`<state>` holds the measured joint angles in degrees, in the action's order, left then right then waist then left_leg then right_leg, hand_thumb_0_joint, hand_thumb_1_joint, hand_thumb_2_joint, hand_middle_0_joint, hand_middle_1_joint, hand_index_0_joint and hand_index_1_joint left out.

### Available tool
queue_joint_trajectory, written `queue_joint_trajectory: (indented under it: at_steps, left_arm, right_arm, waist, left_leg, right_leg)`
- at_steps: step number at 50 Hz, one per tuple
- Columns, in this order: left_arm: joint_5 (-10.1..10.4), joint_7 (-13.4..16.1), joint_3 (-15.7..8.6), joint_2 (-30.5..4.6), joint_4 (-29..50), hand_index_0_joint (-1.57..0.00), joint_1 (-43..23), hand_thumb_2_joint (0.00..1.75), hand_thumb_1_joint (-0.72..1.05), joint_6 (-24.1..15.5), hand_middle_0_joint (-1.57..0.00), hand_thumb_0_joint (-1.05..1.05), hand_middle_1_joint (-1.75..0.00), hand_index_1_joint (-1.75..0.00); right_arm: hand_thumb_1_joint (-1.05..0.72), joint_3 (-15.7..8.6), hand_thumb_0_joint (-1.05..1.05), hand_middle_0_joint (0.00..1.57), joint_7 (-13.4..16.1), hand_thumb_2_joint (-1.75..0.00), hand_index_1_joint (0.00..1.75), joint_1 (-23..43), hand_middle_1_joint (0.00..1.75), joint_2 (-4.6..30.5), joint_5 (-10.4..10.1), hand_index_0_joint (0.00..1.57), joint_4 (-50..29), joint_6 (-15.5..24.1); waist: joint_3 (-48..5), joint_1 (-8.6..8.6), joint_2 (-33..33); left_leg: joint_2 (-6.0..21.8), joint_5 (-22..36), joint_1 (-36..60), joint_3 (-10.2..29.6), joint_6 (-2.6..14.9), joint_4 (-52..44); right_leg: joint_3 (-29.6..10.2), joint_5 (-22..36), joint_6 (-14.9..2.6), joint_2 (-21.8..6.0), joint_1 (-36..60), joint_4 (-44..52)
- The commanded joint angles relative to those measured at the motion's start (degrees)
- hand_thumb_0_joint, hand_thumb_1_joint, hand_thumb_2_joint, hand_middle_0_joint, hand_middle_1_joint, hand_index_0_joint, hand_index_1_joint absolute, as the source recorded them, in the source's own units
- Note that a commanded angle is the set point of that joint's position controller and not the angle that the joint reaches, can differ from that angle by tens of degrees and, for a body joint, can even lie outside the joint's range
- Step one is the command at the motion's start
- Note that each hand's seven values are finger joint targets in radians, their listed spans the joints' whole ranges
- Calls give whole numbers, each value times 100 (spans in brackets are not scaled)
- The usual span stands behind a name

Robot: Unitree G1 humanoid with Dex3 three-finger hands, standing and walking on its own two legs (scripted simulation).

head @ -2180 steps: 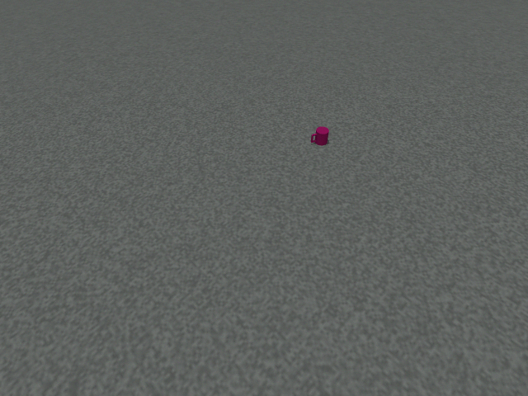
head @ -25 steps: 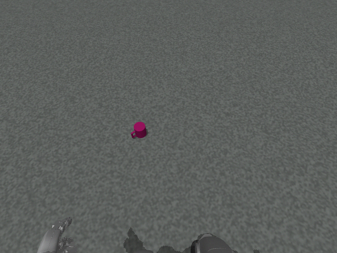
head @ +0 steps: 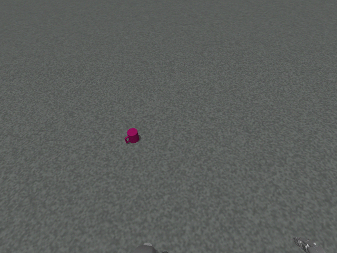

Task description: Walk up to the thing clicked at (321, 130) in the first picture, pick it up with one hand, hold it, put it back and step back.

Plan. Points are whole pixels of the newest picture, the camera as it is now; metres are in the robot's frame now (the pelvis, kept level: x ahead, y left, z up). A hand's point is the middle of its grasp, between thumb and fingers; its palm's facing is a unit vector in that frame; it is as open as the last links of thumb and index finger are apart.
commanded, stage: step back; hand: left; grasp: from above
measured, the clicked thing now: (131, 136) +1.03 +0.36 -0.71
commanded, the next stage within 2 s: stand in 0.88 s
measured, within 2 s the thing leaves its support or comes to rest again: neither
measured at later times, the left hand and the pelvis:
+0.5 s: hand out of the picture +0.06 +0.28 -0.13, palm faces +0.08 -0.93 -0.36, open 7.4 cm; pelvis +0.00 +0.00 +0.02, yaw +6 degrees
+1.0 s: hand out of the picture +0.09 +0.29 -0.14, palm faces +0.16 -0.92 -0.36, open 7.4 cm; pelvis +0.04 +0.01 +0.01, yaw +8 degrees
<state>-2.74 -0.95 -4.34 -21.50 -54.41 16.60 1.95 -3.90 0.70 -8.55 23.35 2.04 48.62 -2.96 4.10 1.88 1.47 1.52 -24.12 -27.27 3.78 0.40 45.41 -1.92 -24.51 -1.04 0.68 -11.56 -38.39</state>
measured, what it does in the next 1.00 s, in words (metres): steps on the spot: left foot, then right foot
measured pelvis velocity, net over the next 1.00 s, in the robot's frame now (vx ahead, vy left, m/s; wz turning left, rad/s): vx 0.04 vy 0.01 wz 0.15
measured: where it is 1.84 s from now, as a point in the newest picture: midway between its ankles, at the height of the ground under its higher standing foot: outside the picture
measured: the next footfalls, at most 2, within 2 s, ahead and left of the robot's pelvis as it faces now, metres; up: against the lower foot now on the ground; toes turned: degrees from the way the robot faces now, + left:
left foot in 0.26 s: +0.02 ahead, +0.13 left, +0.00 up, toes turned +4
right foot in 0.60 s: +0.14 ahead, -0.12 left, +0.00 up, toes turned +6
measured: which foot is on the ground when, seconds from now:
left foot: up 0.00-0.24, down 0.26-0.62, up 0.64-0.84, down 0.86-1.00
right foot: down 0.00-0.32, up 0.34-0.58, down 0.60-1.00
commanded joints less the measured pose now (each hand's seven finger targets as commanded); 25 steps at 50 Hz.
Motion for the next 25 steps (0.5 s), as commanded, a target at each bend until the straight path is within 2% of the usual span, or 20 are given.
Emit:
queue_joint_trajectory:
  at_steps: [1, 2, 3, 5, 6, 7, 8, 10, 11, 13, 14, 15, 16, 17, 18, 19, 20, 21, 23, 25]
  left_arm:
    - [-17, 145, -397, -1611, 783, -20, -1073, 90, 90, -324, -20, 0, -30, -30]
    - [3, 158, -385, -1429, 710, -20, -1086, 90, 90, -347, -20, 0, -30, -30]
    - [36, 156, -392, -1383, 606, -20, -791, 90, 90, -358, -20, 0, -30, -30]
    - [-18, 118, -419, -1502, 596, -20, -397, 90, 90, -432, -20, 0, -30, -30]
    - [-37, 105, -451, -1594, 584, -20, -347, 90, 90, -438, -20, 0, -30, -30]
    - [-44, 100, -495, -1650, 614, -20, -389, 90, 90, -427, -20, 0, -30, -30]
    - [-19, 97, -531, -1683, 607, -20, -323, 90, 90, -412, -20, 0, -30, -30]
    - [33, 84, -510, -1711, 588, -20, -141, 90, 90, -402, -20, 0, -30, -30]
    - [70, 77, -479, -1707, 576, -20, -185, 90, 90, -380, -20, 0, -30, -30]
    - [118, 64, -346, -1522, 605, -20, -245, 90, 90, -323, -20, 0, -30, -30]
    - [113, 68, -226, -1228, 655, -20, -232, 90, 90, -317, -20, 0, -30, -30]
    - [163, 66, -134, -892, 773, -20, -308, 90, 90, -335, -20, 0, -30, -30]
    - [189, 72, -175, -948, 843, -20, -705, 90, 90, -308, -20, 0, -30, -30]
    - [131, 117, -277, -1411, 856, -20, -985, 90, 90, -314, -20, 0, -30, -30]
    - [154, 108, -275, -1498, 792, -20, -948, 90, 90, -330, -20, 0, -30, -30]
    - [160, 93, -261, -1326, 762, -20, -759, 90, 90, -343, -20, 0, -30, -30]
    - [159, 70, -253, -1271, 665, -20, -614, 90, 90, -358, -20, 0, -30, -30]
    - [169, 30, -232, -1225, 584, -20, -465, 90, 90, -366, -20, 0, -30, -30]
    - [193, 8, -207, -1100, 507, -20, -481, 90, 90, -376, -20, 0, -30, -30]
    - [213, 43, -185, -998, 479, -20, -504, 90, 90, -425, -20, 0, -30, -30]
  right_arm:
    - [-90, -296, 0, 20, -3, -90, 30, 163, 30, 1124, -131, 20, -183, 222]
    - [-90, -226, 0, 20, -2, -90, 30, -176, 30, 940, -132, 20, -49, 248]
    - [-90, -174, 0, 20, -3, -90, 30, -279, 30, 822, -104, 20, -15, 272]
    - [-90, -180, 0, 20, -49, -90, 30, -121, 30, 943, -92, 20, -32, 317]
    - [-90, -196, 0, 20, -69, -90, 30, -80, 30, 1000, -75, 20, -15, 341]
    - [-90, -205, 0, 20, -91, -90, 30, -58, 30, 1032, -50, 20, -16, 385]
    - [-90, -204, 0, 20, -116, -90, 30, -32, 30, 1044, -28, 20, -11, 433]
    - [-90, -207, 0, 20, -144, -90, 30, 1, 30, 1007, 3, 20, 20, 519]
    - [-90, -222, 0, 20, -140, -90, 30, -118, 30, 958, 8, 20, 81, 554]
    - [-90, -243, 0, 20, -126, -90, 30, -530, 30, 825, -12, 20, 274, 624]
    - [-90, -319, 0, 20, -92, -90, 30, -835, 30, 919, 8, 20, 380, 660]
    - [-90, -442, 0, 20, -53, -90, 30, -1210, 30, 1306, 43, 20, 425, 695]
    - [-90, -537, 0, 20, -54, -90, 30, -1220, 30, 1857, 53, 20, 378, 681]
    - [-90, -600, 0, 20, -69, -90, 30, -1172, 30, 1961, -33, 20, 369, 657]
    - [-90, -524, 0, 20, -71, -90, 30, -1076, 30, 1677, -7, 20, 337, 625]
    - [-90, -444, 0, 20, -69, -90, 30, -889, 30, 1457, -10, 20, 259, 630]
    - [-90, -376, 0, 20, -53, -90, 30, -774, 30, 1279, -22, 20, 192, 664]
    - [-90, -365, 0, 20, -52, -90, 30, -727, 30, 1264, -52, 20, 182, 688]
    - [-90, -347, 0, 20, -59, -90, 30, -660, 30, 1226, -57, 20, 207, 671]
    - [-90, -289, 0, 20, -48, -90, 30, -444, 30, 1148, -54, 20, 135, 617]
  waist:
    - [860, -189, -721]
    - [643, -321, -814]
    - [400, -218, -978]
    - [215, 76, -1242]
    - [285, 142, -1347]
    - [344, 170, -1487]
    - [311, 234, -1500]
    - [175, 273, -1341]
    - [83, 192, -1268]
    - [-270, -48, -886]
    - [-594, -188, -448]
    - [-834, -361, 615]
    - [-450, -445, 1077]
    - [-10, -524, 756]
    - [197, -422, 310]
    - [181, -267, 392]
    - [205, -182, 347]
    - [157, -147, 491]
    - [37, -231, 747]
    - [-95, -199, 897]
  left_leg:
    - [-390, 204, 21, 582, -104, 1192]
    - [-479, 378, -121, 457, -90, 1151]
    - [-484, 343, -146, 410, -78, 1102]
    - [-350, 238, -285, 217, -168, 655]
    - [-267, 111, -323, 135, -215, 384]
    - [-173, -56, -440, 21, -237, 79]
    - [-116, -230, -455, -72, -226, -219]
    - [-62, -443, -44, -211, -141, -846]
    - [-93, -299, 328, -337, -82, -1232]
    - [-453, 709, 1386, -663, 49, -2371]
    - [-265, 998, 2313, -237, 147, -2444]
    - [657, 549, 2963, 1263, 480, -2830]
    - [1727, -307, 2816, 3047, 1187, -3088]
    - [2116, -519, 2129, 3293, 1694, -3192]
    - [1831, -173, 1900, 2761, 1652, -3055]
    - [1553, 305, 2112, 2175, 1453, -2945]
    - [1301, 828, 2070, 1749, 1213, -2824]
    - [1152, 1157, 1890, 1347, 1112, -2762]
    - [994, 1874, 1757, 974, 1056, -2608]
    - [977, 2767, 1400, 607, 1013, -2282]
  right_leg:
    - [-1775, -1642, -863, -1460, -1792, 2477]
    - [-1157, -643, -661, -1113, -1112, 2251]
    - [-972, -170, -507, -969, -709, 2159]
    - [-1190, -832, -631, -1094, -154, 2202]
    - [-1278, -1310, -715, -1218, -76, 2270]
    - [-1355, -1411, -826, -1375, 143, 2287]
    - [-1366, -1183, -910, -1482, 406, 2215]
    - [-1346, -255, -1033, -1689, 441, 1946]
    - [-1175, 272, -1023, -1675, 370, 1734]
    - [-457, 1804, -710, -1286, 312, 788]
    - [-188, 2276, -505, -1088, -192, -49]
    - [300, 1591, -238, -494, -1111, -1294]
    - [477, -669, -104, 9, -2359, -1724]
    - [-241, -940, -157, -432, -2205, -1962]
    - [-275, -890, -154, -374, -2118, -2042]
    - [-253, -667, -179, -416, -2243, -1920]
    - [-240, -351, -155, -478, -2162, -1742]
    - [-15, -137, -110, -466, -1919, -1521]
    - [317, 124, 3, -353, -1534, -963]
    - [427, 472, 57, -330, -788, -220]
